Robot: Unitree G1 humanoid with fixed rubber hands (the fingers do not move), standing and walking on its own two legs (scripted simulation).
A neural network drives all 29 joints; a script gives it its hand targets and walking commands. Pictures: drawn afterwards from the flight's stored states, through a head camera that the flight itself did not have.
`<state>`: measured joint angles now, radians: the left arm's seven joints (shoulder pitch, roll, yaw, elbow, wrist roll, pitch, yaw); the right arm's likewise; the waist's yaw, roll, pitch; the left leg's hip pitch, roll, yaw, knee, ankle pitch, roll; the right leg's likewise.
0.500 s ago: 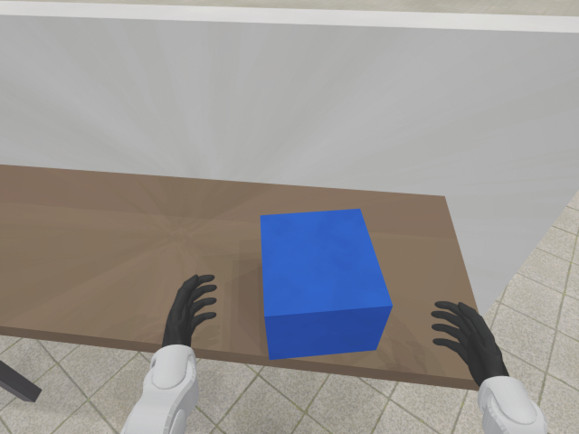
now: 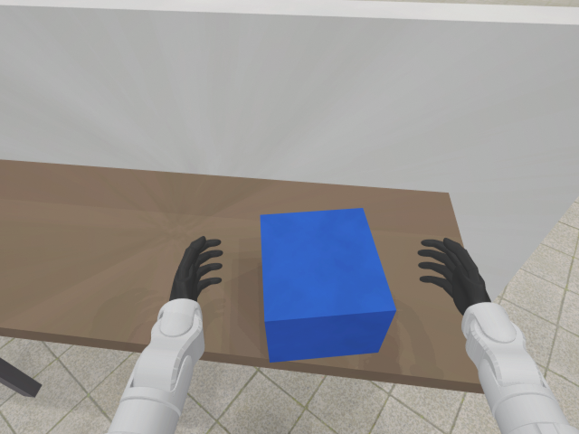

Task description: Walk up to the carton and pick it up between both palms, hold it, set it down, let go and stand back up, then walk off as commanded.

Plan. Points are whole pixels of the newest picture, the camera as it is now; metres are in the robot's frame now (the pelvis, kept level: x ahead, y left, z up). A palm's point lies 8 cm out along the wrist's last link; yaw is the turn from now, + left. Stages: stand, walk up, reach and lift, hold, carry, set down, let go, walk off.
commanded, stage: reach and lift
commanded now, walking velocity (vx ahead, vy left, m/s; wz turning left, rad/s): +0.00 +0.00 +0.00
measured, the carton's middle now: (318, 282) +0.40 -0.02 -0.06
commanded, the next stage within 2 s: none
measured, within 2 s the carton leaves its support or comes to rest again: neither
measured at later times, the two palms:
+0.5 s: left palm (202, 241) +0.39 +0.16 +0.08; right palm (456, 240) +0.39 -0.21 +0.08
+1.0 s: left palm (215, 280) +0.38 +0.15 -0.02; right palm (444, 275) +0.39 -0.22 -0.01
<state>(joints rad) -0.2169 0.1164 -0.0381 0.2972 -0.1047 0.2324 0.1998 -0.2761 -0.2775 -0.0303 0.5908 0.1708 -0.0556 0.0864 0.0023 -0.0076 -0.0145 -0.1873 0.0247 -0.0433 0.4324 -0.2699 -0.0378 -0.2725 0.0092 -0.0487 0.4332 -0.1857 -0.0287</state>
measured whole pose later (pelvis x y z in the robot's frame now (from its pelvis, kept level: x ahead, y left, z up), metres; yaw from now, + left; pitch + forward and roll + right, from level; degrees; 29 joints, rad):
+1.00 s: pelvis +0.00 -0.01 -0.01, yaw +0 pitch +17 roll +1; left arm -0.72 0.10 0.01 1.32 -0.16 -0.38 0.18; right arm -0.72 -0.29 0.11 1.28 0.21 -0.33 0.04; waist 0.00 0.00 -0.15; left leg -0.55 0.03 -0.04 0.53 -0.28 -0.05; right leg -0.64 0.01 -0.04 0.53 -0.19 -0.04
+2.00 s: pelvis +0.00 -0.01 -0.03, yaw +0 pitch +23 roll +1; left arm -0.75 -0.01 0.28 1.35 0.09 -0.54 0.18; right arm -0.76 -0.06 -0.25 1.33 -0.04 -0.50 -0.06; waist 0.00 0.01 -0.22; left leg -0.73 0.03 -0.04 0.66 -0.33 -0.05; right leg -0.82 0.01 -0.04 0.66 -0.24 -0.04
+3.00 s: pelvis -0.01 -0.01 -0.03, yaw +0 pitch +22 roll +1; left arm -0.75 -0.04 0.40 1.34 0.20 -0.60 0.19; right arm -0.76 -0.02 -0.48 1.33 -0.29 -0.59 -0.06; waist 0.00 0.01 -0.17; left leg -0.73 0.03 -0.04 0.66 -0.32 -0.05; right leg -0.82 0.01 -0.04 0.66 -0.23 -0.05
